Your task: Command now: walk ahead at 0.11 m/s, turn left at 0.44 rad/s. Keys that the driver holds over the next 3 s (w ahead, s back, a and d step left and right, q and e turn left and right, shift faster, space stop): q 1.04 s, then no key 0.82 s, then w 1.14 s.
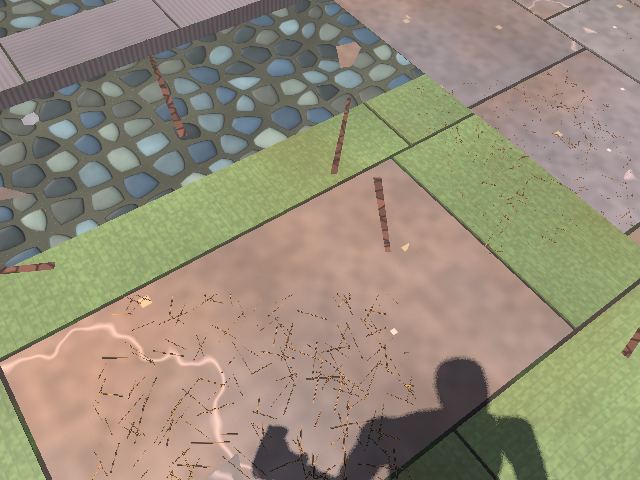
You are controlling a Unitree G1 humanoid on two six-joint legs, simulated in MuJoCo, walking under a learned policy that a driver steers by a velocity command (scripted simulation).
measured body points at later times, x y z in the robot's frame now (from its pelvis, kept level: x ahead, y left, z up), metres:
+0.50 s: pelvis +0.08 -0.03 -0.01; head +0.13 -0.01 +0.44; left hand +0.14 +0.29 -0.10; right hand +0.31 -0.26 -0.11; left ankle +0.04 +0.10 -0.70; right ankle +0.14 -0.14 -0.75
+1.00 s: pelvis +0.08 +0.01 -0.01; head +0.10 +0.05 +0.44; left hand +0.06 +0.35 -0.11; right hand +0.37 -0.14 -0.08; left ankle +0.04 +0.10 -0.75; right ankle +0.18 -0.11 -0.71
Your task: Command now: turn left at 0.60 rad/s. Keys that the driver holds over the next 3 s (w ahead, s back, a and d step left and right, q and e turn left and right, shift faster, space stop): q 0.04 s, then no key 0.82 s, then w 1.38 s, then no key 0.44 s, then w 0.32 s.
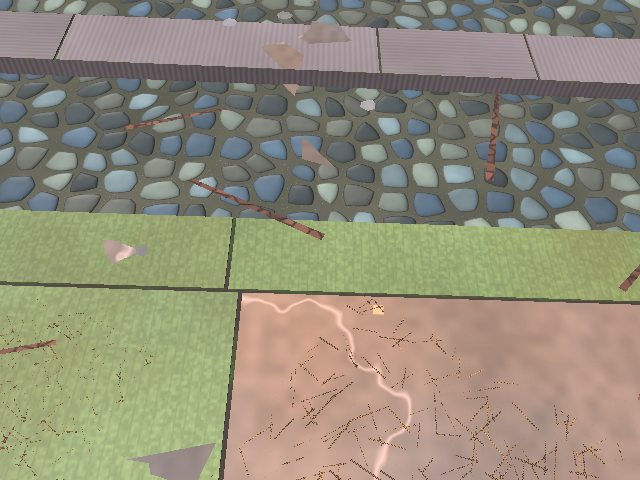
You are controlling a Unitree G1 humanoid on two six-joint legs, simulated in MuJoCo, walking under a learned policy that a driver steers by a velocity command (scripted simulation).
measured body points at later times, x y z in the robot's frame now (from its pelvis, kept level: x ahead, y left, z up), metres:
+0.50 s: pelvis +0.00 -0.01 +0.00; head +0.02 +0.00 +0.44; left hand +0.10 +0.26 -0.12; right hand +0.17 -0.26 -0.11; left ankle -0.04 +0.12 -0.74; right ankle +0.02 -0.15 -0.74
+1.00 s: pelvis +0.01 +0.01 -0.01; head +0.01 +0.01 +0.44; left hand +0.05 +0.30 -0.14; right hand +0.13 -0.24 -0.13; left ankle -0.04 +0.12 -0.74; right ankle +0.01 -0.13 -0.73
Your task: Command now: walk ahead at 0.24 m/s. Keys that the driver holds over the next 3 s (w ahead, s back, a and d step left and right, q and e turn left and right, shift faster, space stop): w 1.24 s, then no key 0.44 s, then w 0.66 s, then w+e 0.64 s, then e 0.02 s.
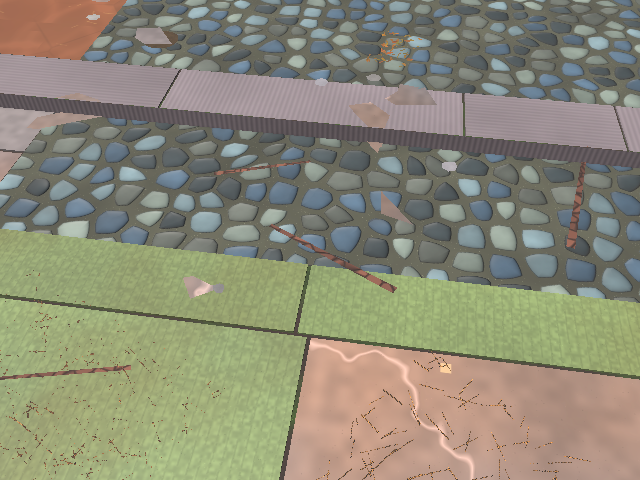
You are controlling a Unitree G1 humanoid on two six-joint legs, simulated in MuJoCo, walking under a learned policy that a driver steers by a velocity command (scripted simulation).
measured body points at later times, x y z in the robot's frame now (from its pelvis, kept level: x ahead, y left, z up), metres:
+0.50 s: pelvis +0.18 -0.03 +0.00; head +0.22 -0.04 +0.45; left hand +0.11 +0.23 -0.13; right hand +0.43 -0.24 -0.08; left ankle +0.37 +0.11 -0.70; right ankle +0.02 -0.13 -0.73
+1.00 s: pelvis +0.47 -0.01 +0.01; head +0.50 -0.02 +0.46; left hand +0.67 +0.23 -0.09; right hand +0.47 -0.29 -0.12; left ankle +0.39 +0.09 -0.73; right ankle +0.67 -0.17 -0.69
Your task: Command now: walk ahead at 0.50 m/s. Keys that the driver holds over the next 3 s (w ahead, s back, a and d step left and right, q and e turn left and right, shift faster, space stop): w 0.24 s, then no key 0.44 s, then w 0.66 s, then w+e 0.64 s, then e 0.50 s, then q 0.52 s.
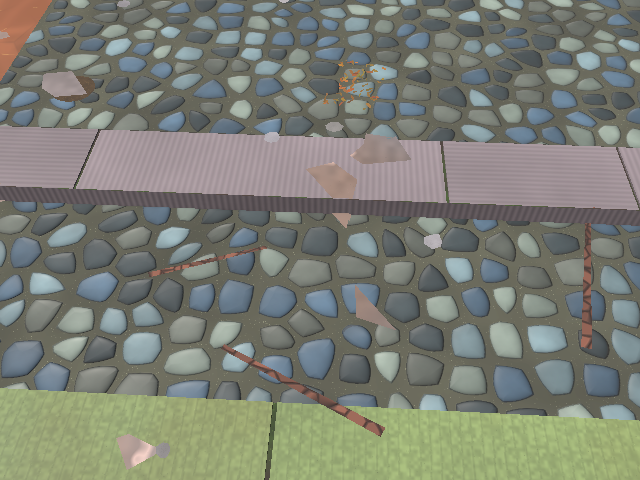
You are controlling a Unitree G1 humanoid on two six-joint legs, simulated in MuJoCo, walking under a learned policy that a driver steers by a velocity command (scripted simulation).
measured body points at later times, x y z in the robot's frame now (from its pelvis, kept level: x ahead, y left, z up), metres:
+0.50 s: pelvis +0.26 -0.05 +0.00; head +0.29 -0.06 +0.45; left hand +0.30 +0.22 -0.12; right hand +0.43 -0.31 -0.11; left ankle +0.42 +0.09 -0.71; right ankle +0.22 -0.14 -0.74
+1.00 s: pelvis +0.38 -0.06 +0.00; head +0.38 -0.08 +0.45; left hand +0.37 +0.22 -0.12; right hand +0.51 -0.32 -0.12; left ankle +0.41 +0.08 -0.70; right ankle +0.34 -0.16 -0.74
